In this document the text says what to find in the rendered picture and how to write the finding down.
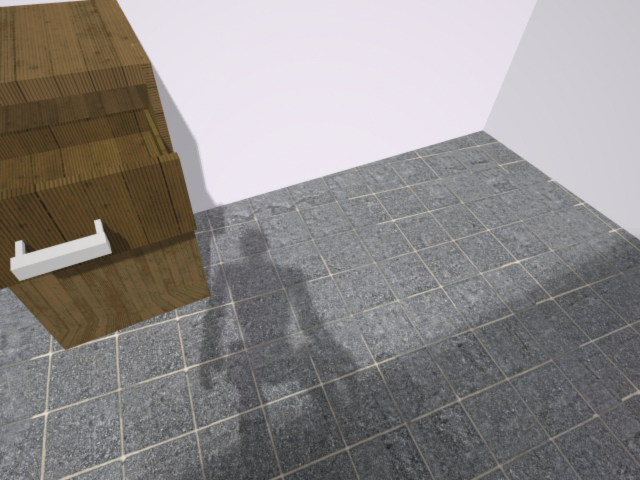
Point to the handle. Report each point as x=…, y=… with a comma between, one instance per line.
x=32, y=264

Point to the drawer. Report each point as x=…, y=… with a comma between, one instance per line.
x=55, y=180

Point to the cabinet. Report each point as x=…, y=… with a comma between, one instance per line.
x=72, y=60

